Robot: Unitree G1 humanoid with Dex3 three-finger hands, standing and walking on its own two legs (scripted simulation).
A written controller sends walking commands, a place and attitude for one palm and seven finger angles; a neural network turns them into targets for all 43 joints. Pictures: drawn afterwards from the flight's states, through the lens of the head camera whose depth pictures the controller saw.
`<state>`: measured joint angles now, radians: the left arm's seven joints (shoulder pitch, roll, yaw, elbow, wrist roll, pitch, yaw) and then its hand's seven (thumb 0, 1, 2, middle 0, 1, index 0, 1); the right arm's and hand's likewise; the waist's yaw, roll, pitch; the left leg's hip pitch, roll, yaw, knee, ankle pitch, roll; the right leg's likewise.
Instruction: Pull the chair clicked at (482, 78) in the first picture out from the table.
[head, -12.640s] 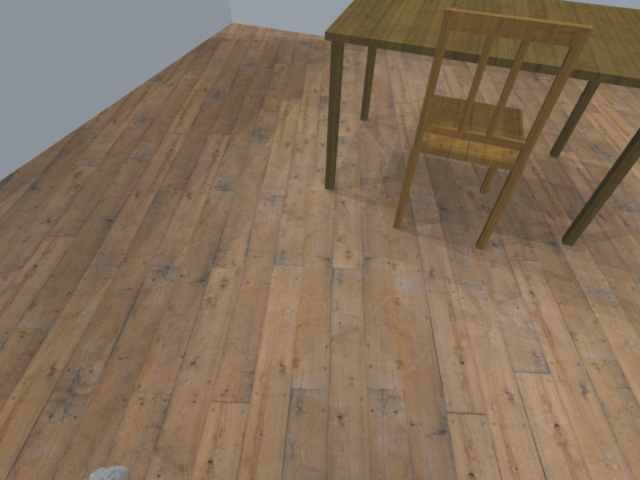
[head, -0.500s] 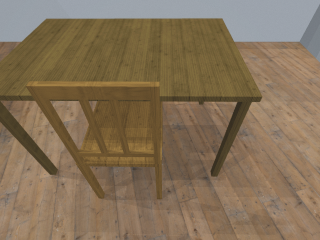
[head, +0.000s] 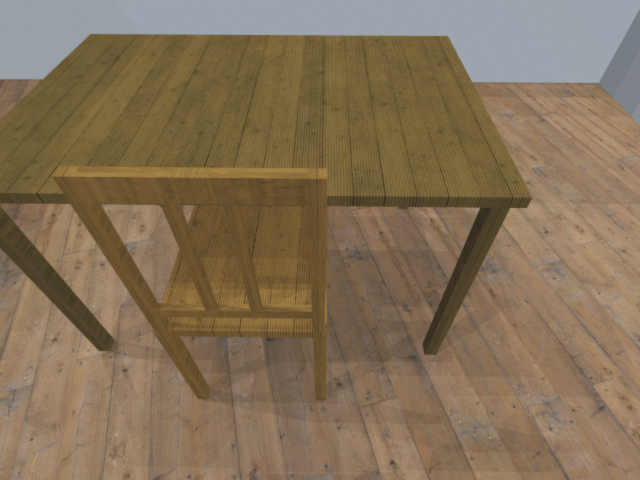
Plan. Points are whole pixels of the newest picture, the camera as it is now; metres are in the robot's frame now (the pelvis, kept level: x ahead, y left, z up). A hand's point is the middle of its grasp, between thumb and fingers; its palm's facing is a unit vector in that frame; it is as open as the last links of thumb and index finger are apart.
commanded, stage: look again from close up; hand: left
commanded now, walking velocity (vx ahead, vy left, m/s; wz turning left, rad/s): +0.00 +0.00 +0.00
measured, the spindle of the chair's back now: (193, 261) +0.49 +0.27 -0.09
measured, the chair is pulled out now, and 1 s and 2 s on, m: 0.00 0.00 0.00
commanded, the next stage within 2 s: raise the hand toward the chair's back in 0.52 s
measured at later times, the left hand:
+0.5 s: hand out of the picture +0.00 +0.16 -0.18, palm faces +0.03 -0.99 -0.16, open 7.4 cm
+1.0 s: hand (232, 432) +0.19 +0.13 -0.04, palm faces -0.03 -1.00 +0.07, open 8.8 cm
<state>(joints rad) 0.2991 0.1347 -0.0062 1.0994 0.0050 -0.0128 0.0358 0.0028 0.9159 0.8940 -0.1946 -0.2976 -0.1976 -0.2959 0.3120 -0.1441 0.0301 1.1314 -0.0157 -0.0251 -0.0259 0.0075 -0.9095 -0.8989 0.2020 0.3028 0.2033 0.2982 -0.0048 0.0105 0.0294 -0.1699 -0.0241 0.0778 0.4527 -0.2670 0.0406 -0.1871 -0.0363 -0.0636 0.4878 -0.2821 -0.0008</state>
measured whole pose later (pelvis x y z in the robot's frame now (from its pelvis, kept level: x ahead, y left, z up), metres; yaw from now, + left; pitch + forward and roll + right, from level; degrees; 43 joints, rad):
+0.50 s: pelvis +0.01 +0.01 +0.00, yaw +0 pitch -1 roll +0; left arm 0.32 0.12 -0.01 1.12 0.01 -0.01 0.04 0.00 0.91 0.89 -0.20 -0.30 -0.20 -0.30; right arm 0.27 -0.14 0.03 1.15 -0.01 -0.03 -0.04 0.01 -0.92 -0.90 0.20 0.30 0.20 0.30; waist 0.00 -0.01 0.03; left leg -0.13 -0.03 0.08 0.43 -0.28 0.05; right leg -0.15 -0.04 -0.06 0.46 -0.29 0.01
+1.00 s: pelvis -0.03 -0.02 -0.06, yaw +0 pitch +10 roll +1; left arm 0.33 0.11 0.08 0.21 -0.18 -0.52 -0.23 0.00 0.67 0.79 -0.17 -0.26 -0.17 -0.26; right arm 0.17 -0.25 -0.06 0.56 0.00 -0.24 0.01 0.02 -0.91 -0.90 0.20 0.30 0.20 0.30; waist -0.03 -0.08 -0.14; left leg -0.71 0.01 0.08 0.99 -0.47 0.02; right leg -0.72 -0.04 -0.06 1.02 -0.48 -0.03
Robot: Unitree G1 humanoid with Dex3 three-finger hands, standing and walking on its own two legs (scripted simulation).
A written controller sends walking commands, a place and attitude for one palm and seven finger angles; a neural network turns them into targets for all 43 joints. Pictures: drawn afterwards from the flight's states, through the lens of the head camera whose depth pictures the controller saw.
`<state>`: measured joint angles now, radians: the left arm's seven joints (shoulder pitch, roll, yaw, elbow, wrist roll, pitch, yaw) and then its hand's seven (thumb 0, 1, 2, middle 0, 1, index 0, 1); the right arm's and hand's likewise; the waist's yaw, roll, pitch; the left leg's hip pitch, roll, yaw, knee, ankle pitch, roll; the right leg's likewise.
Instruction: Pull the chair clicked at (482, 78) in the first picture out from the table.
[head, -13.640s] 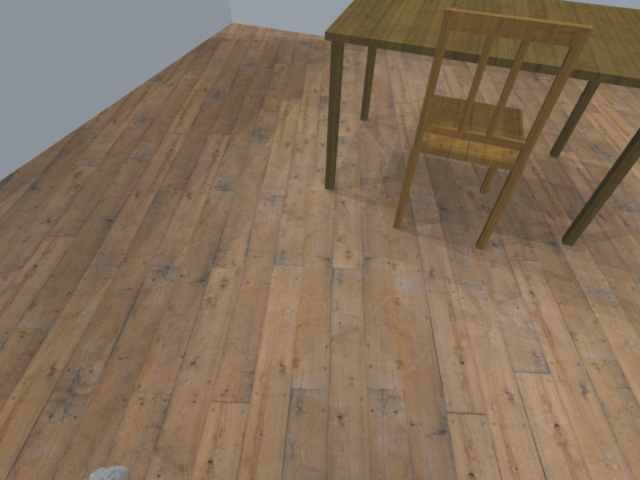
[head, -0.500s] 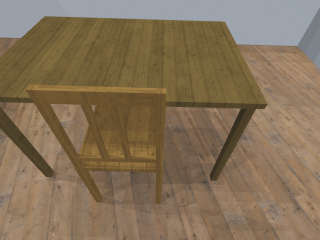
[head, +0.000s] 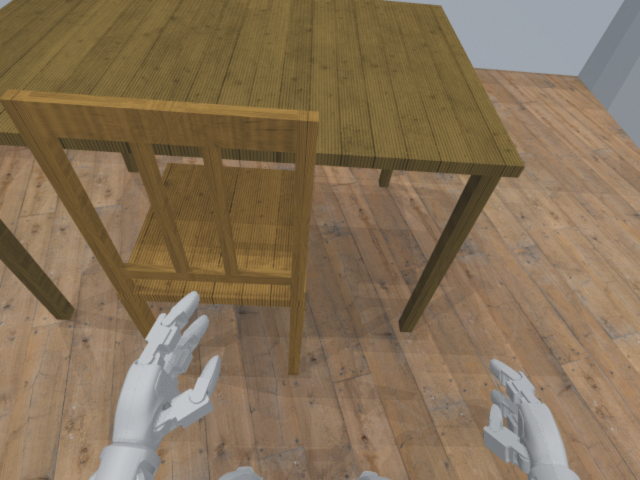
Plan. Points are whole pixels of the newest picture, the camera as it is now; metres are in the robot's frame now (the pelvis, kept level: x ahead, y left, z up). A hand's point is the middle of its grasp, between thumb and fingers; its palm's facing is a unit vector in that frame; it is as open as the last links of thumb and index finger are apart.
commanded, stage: raise the hand toward the chair's back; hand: left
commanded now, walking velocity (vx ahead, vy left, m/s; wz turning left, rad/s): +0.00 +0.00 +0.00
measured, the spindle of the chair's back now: (164, 215) +0.52 +0.28 -0.02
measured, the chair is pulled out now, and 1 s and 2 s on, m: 0.00 0.00 0.00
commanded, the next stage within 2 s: aim the fingers beside a spindle in 1.72 s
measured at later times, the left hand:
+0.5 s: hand (157, 391) +0.22 +0.20 +0.01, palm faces +0.11 -0.99 +0.00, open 13.2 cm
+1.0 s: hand (126, 385) +0.22 +0.23 +0.01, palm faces +0.02 -1.00 -0.04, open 16.7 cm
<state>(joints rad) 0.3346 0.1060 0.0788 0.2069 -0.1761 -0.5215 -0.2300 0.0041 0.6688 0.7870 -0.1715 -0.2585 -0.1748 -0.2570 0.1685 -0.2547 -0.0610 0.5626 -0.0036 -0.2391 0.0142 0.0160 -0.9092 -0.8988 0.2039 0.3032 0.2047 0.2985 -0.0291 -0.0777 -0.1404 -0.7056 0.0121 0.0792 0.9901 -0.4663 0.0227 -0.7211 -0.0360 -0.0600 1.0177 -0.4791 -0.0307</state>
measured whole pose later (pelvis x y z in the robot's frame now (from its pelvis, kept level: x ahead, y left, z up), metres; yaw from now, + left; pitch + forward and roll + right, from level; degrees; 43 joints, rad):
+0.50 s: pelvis -0.01 -0.01 -0.03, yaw +1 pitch +15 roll -1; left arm 0.35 0.20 0.22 0.03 -0.30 -0.29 -0.23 0.00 0.08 0.54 -0.12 -0.17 -0.12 -0.17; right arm 0.28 -0.19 0.00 0.58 0.02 -0.19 -0.06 0.02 -0.90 -0.90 0.21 0.30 0.21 0.30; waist -0.02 0.03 -0.13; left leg -0.91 0.04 0.02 1.17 -0.52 0.01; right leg -0.88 -0.01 -0.12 1.14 -0.52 -0.05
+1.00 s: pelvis +0.00 +0.03 -0.02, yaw +2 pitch +16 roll -4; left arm 0.32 0.24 0.17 0.06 -0.25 -0.36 -0.27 -0.01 -0.45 0.32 -0.06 -0.09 -0.06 -0.08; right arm 0.19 -0.22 0.03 0.51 0.02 -0.20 -0.04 0.01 -0.90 -0.90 0.21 0.30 0.21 0.30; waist 0.00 0.04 -0.15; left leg -0.91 0.01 0.02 1.16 -0.53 0.06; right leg -0.85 -0.04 -0.12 1.08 -0.50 0.00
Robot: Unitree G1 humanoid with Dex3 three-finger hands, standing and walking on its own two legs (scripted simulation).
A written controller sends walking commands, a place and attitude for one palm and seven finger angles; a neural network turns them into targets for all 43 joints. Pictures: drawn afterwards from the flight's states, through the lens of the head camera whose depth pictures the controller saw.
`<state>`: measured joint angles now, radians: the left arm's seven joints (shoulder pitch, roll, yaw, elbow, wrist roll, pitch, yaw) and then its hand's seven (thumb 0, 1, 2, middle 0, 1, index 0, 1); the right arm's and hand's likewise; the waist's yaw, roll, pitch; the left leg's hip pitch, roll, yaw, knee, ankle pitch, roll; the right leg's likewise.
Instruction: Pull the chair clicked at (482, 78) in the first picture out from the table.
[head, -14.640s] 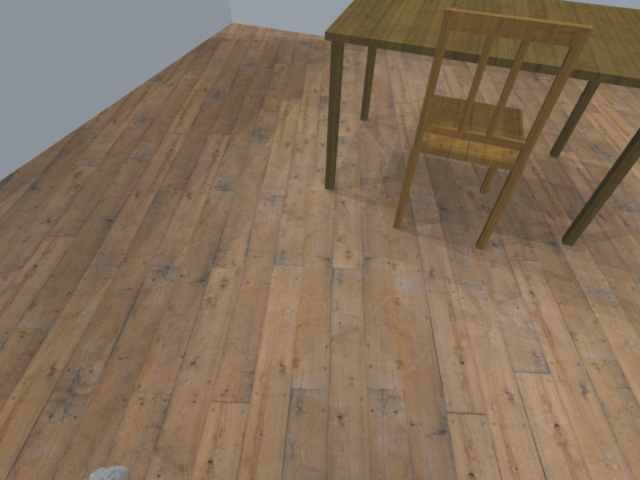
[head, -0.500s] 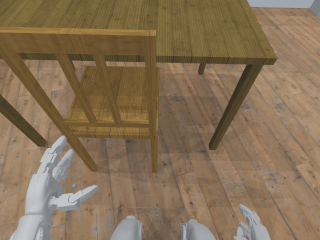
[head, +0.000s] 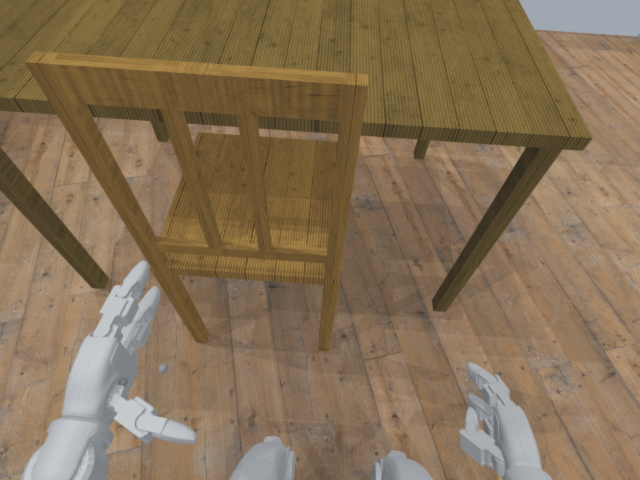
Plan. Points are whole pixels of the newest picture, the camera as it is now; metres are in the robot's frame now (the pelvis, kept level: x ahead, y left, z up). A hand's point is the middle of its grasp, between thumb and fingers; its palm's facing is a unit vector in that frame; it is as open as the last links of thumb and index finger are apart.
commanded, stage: raise the hand toward the chair's back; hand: left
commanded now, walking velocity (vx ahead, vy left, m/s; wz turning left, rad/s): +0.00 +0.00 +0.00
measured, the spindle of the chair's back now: (197, 188) +0.53 +0.24 +0.00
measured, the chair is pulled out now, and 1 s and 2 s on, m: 0.00 0.00 0.00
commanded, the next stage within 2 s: aim the fingers beside a spindle in 0.72 s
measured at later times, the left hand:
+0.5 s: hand (156, 346) +0.25 +0.20 +0.05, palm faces +0.03 -1.00 -0.05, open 16.9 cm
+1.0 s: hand (186, 347) +0.26 +0.17 +0.04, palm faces +0.00 -1.00 -0.04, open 17.0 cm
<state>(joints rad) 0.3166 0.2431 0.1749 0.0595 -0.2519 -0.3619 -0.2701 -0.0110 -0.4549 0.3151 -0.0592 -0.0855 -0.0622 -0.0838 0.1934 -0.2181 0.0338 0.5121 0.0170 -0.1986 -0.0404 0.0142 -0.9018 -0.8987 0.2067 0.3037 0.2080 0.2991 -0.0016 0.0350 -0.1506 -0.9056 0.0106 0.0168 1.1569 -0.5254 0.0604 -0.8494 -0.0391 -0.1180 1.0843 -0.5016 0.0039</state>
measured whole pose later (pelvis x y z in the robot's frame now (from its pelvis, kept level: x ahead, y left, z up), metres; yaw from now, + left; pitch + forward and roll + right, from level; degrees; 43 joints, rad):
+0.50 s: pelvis +0.01 +0.00 +0.01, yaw +0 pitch +15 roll -3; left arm 0.31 0.25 0.22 0.06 -0.27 -0.40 -0.25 -0.02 -0.50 0.30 -0.06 -0.08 -0.06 -0.08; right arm 0.26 -0.25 0.01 0.55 0.01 -0.20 -0.04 0.02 -0.90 -0.90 0.21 0.30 0.21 0.30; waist -0.03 0.03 -0.15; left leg -0.86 0.02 0.02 1.11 -0.51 0.05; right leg -0.81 -0.03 -0.11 1.04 -0.49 0.00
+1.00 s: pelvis +0.00 -0.03 +0.00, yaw +0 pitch +16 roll -2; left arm 0.21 0.25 0.21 0.18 -0.28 -0.40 -0.30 -0.02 -0.50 0.30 -0.06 -0.08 -0.06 -0.08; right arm 0.22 -0.25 0.02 0.56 0.02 -0.21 -0.05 0.01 -0.90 -0.90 0.21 0.30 0.21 0.30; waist -0.02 0.04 -0.14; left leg -0.90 0.02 0.00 1.14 -0.52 0.02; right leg -0.86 -0.03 -0.13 1.09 -0.51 -0.03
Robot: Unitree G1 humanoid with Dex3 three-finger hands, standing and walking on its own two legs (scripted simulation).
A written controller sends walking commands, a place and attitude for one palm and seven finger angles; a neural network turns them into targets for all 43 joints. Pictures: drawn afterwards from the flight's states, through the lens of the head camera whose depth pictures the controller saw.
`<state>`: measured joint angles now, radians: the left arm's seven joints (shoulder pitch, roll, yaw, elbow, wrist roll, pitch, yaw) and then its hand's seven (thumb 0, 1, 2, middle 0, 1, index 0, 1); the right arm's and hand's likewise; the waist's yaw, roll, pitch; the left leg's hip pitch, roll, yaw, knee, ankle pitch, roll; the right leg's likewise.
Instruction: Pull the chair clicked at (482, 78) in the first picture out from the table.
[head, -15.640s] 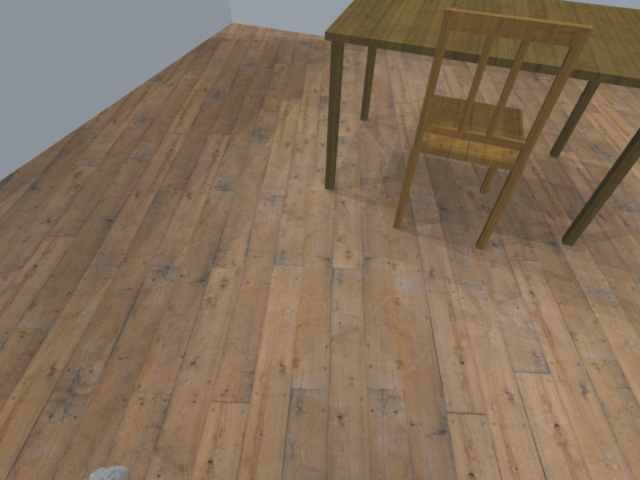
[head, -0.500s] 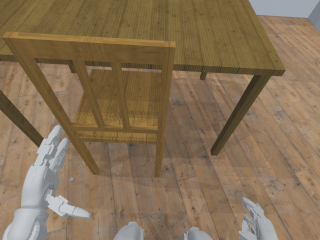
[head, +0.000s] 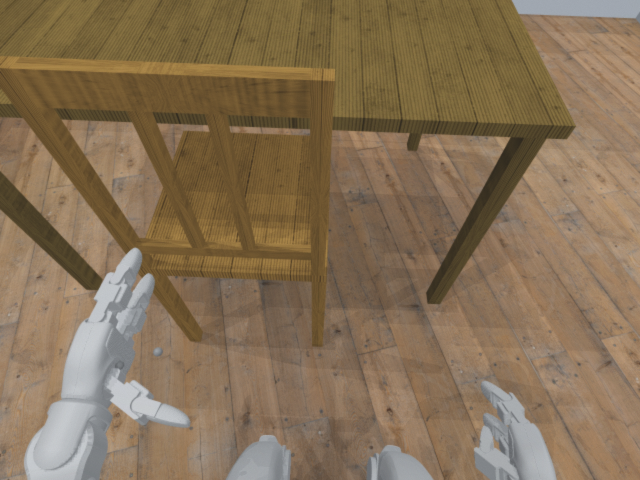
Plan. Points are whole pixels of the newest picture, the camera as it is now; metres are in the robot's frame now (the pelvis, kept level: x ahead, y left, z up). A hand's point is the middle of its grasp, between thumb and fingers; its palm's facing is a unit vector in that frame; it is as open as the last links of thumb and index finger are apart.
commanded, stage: aim the fingers beside a spindle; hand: left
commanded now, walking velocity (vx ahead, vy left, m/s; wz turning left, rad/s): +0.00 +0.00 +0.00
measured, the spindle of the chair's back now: (174, 189) +0.53 +0.26 +0.00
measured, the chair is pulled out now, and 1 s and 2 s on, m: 0.00 0.00 0.00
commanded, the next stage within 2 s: none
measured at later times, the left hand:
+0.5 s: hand (189, 310) +0.31 +0.18 +0.02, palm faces -0.02 -1.00 -0.03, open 17.0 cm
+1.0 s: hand (225, 292) +0.35 +0.15 -0.01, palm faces -0.03 -1.00 -0.01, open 17.0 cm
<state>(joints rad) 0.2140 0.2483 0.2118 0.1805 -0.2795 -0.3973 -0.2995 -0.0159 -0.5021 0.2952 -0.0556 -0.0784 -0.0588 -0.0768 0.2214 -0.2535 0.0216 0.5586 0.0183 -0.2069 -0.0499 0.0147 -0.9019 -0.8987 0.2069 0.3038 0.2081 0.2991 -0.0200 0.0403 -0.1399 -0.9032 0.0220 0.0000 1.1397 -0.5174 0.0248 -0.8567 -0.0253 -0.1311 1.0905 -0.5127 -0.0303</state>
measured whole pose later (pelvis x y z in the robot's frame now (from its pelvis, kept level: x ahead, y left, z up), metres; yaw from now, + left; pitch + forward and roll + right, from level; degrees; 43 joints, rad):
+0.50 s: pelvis +0.00 +0.00 -0.01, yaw -1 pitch +19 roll -2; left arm 0.00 0.23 0.19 0.32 -0.24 -0.44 -0.23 -0.02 -0.50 0.30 -0.06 -0.08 -0.06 -0.08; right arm 0.23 -0.26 0.01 0.59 0.01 -0.18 -0.04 0.01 -0.90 -0.90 0.21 0.30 0.21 0.30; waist -0.04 0.03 -0.15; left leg -0.99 0.02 0.02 1.19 -0.53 0.03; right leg -0.95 -0.03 -0.11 1.15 -0.53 -0.03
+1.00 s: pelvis +0.00 +0.01 -0.02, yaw -1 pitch +22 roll -2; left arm -0.19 0.19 0.13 0.49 -0.16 -0.45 -0.11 -0.02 -0.50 0.30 -0.06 -0.08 -0.06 -0.08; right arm 0.22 -0.25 0.01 0.59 -0.01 -0.08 -0.01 0.01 -0.90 -0.90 0.21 0.30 0.21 0.30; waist -0.05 0.03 -0.16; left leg -1.07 0.02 0.03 1.24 -0.55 0.04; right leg -1.04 -0.03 -0.09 1.21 -0.54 -0.02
